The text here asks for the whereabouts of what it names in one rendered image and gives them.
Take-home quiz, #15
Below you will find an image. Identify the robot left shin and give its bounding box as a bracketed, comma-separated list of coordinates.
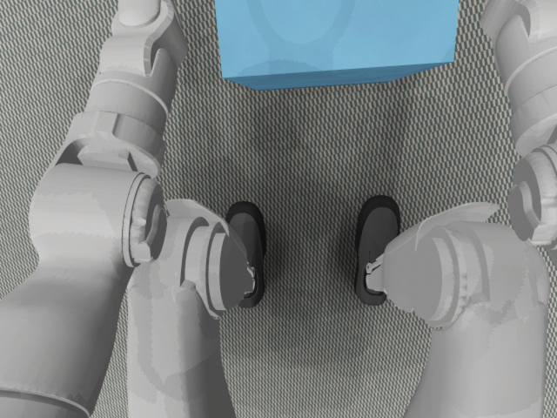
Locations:
[127, 199, 255, 307]

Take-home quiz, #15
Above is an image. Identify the carton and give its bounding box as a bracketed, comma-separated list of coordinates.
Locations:
[214, 0, 459, 91]

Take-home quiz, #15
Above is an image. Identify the robot left forearm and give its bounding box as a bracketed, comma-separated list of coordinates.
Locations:
[29, 0, 188, 249]

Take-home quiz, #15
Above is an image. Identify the right robot upper arm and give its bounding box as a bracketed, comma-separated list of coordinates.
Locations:
[507, 143, 557, 269]

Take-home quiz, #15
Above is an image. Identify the robot right forearm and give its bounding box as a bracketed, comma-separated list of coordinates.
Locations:
[480, 0, 557, 157]

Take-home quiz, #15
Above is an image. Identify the left robot upper arm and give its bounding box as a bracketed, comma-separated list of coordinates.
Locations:
[0, 163, 167, 418]

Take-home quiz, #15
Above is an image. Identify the robot left thigh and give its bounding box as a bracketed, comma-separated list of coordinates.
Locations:
[127, 217, 238, 418]

